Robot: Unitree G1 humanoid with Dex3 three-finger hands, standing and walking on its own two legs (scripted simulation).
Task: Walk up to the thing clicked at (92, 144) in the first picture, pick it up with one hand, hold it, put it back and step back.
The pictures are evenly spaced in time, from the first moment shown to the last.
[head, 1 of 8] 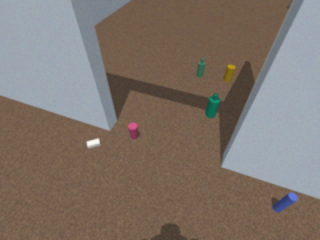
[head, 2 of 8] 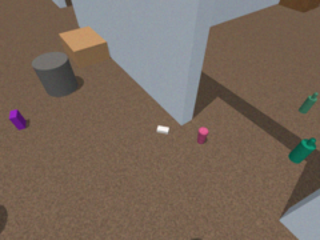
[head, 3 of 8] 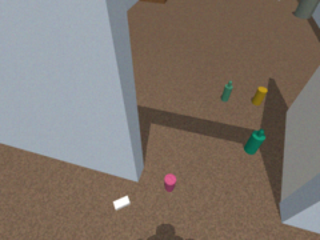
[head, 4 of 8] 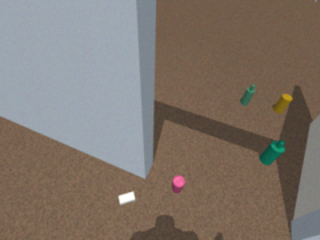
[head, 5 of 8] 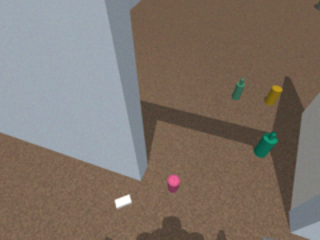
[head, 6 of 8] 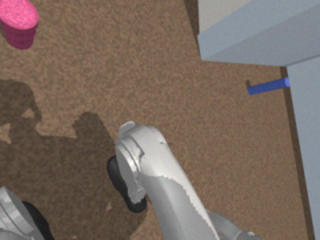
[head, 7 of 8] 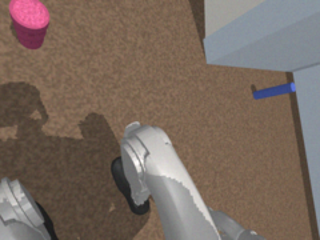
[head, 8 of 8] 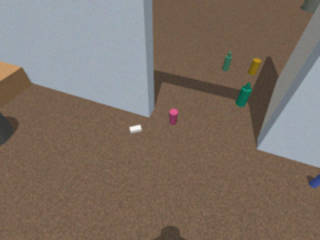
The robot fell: no
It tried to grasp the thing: yes
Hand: left
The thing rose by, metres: 0.68
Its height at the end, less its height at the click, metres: +0.00
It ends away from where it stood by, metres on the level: 0.01
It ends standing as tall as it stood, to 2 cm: yes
